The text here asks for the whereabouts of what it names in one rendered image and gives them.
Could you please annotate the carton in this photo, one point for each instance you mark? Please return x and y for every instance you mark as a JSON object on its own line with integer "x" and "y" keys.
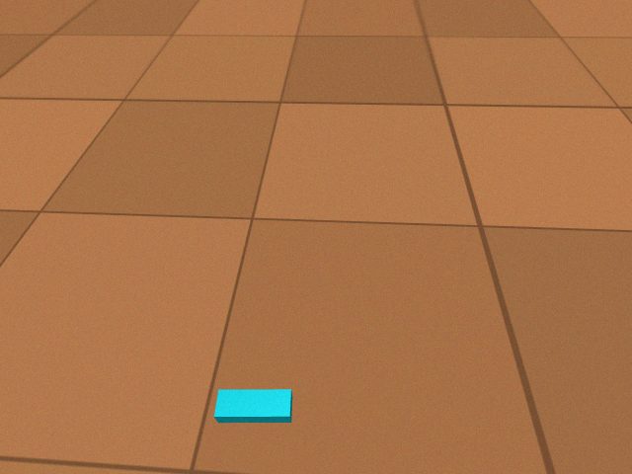
{"x": 254, "y": 406}

